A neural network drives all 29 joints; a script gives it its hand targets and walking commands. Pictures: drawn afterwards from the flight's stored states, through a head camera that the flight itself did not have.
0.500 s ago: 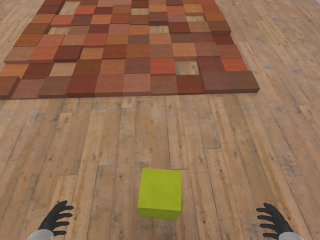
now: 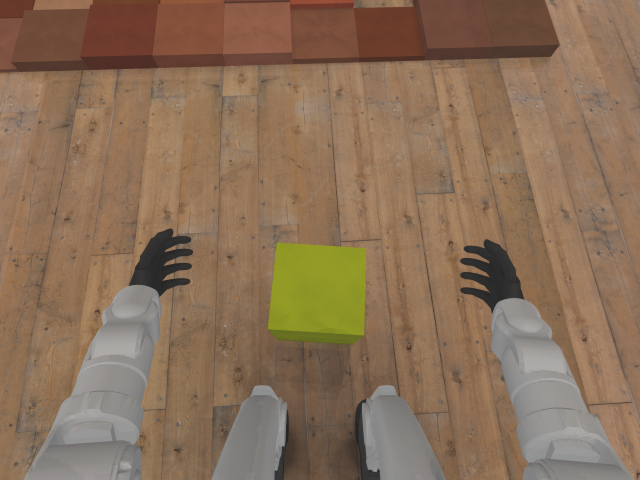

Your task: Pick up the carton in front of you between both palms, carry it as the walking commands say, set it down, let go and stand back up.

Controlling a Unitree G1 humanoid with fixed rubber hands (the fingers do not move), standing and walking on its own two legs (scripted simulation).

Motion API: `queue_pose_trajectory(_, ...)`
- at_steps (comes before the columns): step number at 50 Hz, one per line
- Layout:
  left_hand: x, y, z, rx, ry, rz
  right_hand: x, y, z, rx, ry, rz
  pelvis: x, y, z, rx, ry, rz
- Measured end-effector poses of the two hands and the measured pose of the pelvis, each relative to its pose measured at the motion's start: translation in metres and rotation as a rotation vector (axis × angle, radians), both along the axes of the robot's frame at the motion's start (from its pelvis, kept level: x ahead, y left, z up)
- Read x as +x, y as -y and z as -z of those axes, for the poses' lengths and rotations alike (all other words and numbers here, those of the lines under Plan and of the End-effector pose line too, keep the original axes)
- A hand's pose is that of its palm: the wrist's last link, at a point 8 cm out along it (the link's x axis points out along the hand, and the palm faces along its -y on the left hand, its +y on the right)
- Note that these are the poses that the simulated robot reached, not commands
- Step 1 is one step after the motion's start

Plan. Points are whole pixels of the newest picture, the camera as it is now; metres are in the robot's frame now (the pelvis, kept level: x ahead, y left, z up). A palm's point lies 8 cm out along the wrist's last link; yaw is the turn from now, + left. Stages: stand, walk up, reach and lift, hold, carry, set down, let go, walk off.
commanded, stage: reach and lift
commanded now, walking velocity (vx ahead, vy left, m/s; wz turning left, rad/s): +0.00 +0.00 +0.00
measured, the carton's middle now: (317, 298) +0.44 +0.01 -0.56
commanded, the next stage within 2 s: none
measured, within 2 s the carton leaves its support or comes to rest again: neither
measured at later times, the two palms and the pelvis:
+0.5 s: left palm (207, 236) +0.47 +0.20 -0.19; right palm (436, 251) +0.44 -0.19 -0.19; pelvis -0.03 +0.00 -0.07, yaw +0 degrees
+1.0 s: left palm (234, 280) +0.45 +0.20 -0.43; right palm (406, 289) +0.43 -0.19 -0.42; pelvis -0.07 +0.00 -0.27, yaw -1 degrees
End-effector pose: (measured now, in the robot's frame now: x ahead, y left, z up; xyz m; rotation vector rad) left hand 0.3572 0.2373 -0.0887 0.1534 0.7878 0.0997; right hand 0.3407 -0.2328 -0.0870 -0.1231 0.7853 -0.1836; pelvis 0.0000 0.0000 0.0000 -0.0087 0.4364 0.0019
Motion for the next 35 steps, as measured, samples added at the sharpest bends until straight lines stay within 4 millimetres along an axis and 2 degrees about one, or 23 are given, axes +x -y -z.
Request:
queue_pose_trajectory(7,0.05,0.017,0.021,-0.045,0.074,0.007,0.047,-0.022,0.02,0.042,0.078,0.018,-0.032,-0.001,0.025,-0.002,-0.114,-0.004)
queue_pose_trajectory(13,0.093,0.031,0.035,-0.074,0.131,0.014,0.087,-0.04,0.036,0.064,0.134,0.027,-0.048,-0.002,0.044,-0.008,-0.205,-0.009)
queue_pose_trajectory(16,0.107,0.035,0.043,-0.08,0.147,0.016,0.098,-0.045,0.046,0.065,0.149,0.03,-0.049,-0.003,0.048,-0.01,-0.249,-0.009)
queue_pose_trajectory(20,0.113,0.039,0.062,-0.083,0.145,0.014,0.102,-0.048,0.066,0.067,0.146,0.03,-0.044,-0.004,0.052,-0.01,-0.308,-0.009)
queue_pose_trajectory(26,0.107,0.04,0.114,-0.077,0.109,0.0,0.099,-0.047,0.115,0.071,0.115,0.036,-0.031,-0.004,0.079,-0.01,-0.396,-0.003)
queue_pose_trajectory(35,0.094,0.038,0.225,-0.068,0.086,-0.02,0.089,-0.04,0.224,0.062,0.084,0.038,-0.03,-0.002,0.157,-0.014,-0.473,0.004)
